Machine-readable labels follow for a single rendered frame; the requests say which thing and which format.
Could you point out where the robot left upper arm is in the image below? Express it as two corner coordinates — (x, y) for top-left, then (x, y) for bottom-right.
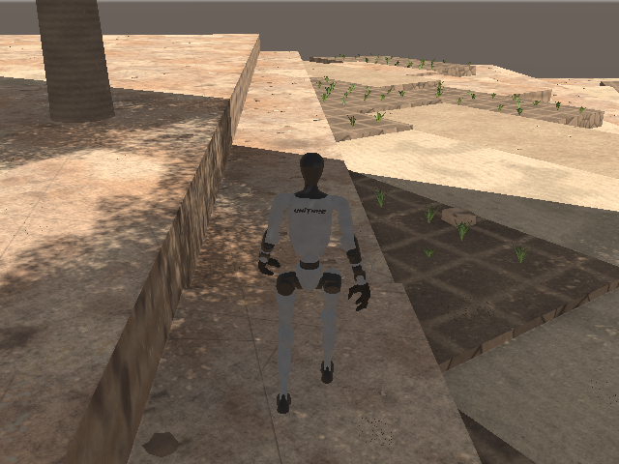
(265, 193), (291, 245)

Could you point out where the left robot forearm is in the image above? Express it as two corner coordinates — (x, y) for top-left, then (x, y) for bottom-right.
(258, 229), (275, 263)

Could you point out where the right robot forearm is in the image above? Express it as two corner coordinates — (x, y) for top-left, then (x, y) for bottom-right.
(346, 235), (368, 285)

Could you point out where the robot left hand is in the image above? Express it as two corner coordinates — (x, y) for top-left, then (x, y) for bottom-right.
(258, 258), (280, 276)

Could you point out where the robot right hand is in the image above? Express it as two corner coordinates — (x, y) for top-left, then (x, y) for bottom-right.
(348, 283), (370, 311)

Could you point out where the robot right upper arm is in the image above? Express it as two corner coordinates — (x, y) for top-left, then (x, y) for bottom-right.
(331, 195), (356, 250)

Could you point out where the right robot foot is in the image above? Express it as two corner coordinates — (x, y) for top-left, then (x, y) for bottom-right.
(320, 361), (334, 384)

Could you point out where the robot head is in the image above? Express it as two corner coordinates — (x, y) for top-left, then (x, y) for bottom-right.
(294, 153), (328, 199)

